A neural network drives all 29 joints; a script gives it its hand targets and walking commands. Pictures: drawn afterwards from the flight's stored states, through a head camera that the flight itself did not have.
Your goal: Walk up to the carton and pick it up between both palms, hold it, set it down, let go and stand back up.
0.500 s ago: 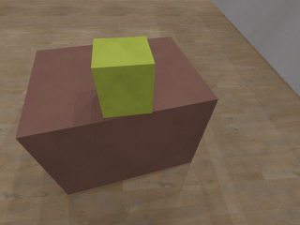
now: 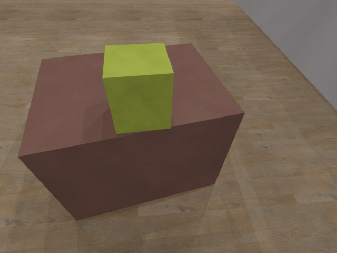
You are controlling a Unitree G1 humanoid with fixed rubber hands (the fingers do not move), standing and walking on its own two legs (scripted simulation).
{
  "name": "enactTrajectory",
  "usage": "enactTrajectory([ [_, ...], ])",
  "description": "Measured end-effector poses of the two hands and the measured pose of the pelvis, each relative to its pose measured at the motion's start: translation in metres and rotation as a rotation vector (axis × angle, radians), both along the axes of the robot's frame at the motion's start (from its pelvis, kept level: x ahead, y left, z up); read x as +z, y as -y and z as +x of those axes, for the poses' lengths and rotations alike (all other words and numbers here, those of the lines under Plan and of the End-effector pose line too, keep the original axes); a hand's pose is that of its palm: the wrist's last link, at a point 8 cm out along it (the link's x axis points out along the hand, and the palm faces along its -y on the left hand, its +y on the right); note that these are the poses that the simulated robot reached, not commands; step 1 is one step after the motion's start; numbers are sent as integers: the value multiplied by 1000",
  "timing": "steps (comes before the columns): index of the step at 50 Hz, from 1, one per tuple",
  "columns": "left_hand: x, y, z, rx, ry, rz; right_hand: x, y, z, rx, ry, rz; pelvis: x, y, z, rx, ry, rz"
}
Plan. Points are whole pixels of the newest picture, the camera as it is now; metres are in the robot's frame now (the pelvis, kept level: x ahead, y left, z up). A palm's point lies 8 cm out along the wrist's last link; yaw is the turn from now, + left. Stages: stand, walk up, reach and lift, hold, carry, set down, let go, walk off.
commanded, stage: stand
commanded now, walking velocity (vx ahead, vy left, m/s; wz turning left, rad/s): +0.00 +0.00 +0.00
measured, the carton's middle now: (139, 89) +0.68 +0.10 +0.00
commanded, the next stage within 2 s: walk up in 0.52 s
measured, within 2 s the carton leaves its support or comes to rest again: neither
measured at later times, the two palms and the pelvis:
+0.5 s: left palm out of the picture -0.04 +0.19 -0.15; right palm out of the picture -0.03 -0.20 -0.15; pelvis +0.00 +0.00 +0.00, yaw +0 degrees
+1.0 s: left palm out of the picture -0.06 +0.27 -0.17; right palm out of the picture +0.01 -0.20 -0.15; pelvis +0.03 +0.04 -0.02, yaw +7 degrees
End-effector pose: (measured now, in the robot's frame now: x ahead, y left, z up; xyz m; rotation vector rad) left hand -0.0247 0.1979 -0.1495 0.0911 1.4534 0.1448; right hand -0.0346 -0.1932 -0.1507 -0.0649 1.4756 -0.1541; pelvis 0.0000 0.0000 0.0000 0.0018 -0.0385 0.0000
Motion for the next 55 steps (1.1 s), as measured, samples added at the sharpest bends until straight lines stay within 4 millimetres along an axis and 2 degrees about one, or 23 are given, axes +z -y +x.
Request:
enactTrajectory([
  [26, 0, 4, -20, 12, -29, -7, 0, 2, 3, 14, 12, -1, 0, 1, -5, -1, 4, 0],
  [37, 0, 3, -17, -11, -8, -7, -1, 1, -3, 20, 14, 7, -1, 1, -7, 6, 3, -2],
  [42, -2, -17, -20, 40, 36, 29, 2, 10, 1, 116, -13, -19, -5, -7, 2, 68, -1, -15],
  [46, -6, -42, -33, 72, -12, 44, 8, 14, 26, 166, 15, -66, -8, -23, 16, 104, 7, -25],
  [49, -19, -65, -35, 61, -70, 40, 4, 12, 44, 166, 62, -115, -21, -40, 30, 123, 9, -28],
  [52, -25, -85, -16, 28, -83, 41, 2, 3, 47, 111, 51, -139, -26, -49, 43, 122, 14, -3],
  [55, -17, -97, 23, 3, -18, 52, 9, -11, 49, 102, 13, -121, -18, -52, 60, 123, 14, 3],
])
